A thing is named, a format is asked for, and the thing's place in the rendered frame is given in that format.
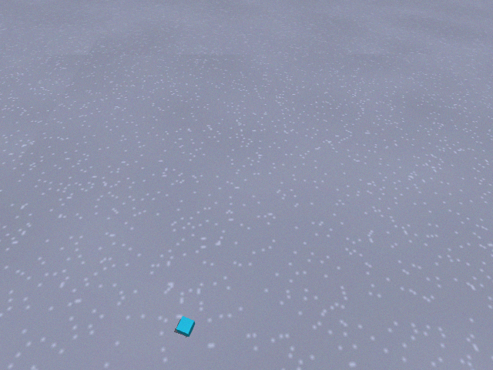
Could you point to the small box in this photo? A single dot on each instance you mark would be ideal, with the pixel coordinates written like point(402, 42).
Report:
point(185, 326)

